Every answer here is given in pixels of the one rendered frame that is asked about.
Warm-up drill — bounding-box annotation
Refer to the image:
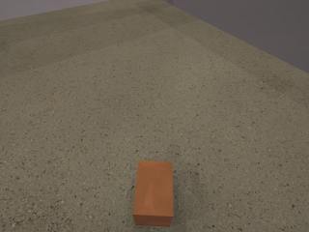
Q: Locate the carton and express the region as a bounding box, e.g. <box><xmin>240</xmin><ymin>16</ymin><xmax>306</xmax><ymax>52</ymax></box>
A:
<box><xmin>132</xmin><ymin>160</ymin><xmax>174</xmax><ymax>227</ymax></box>

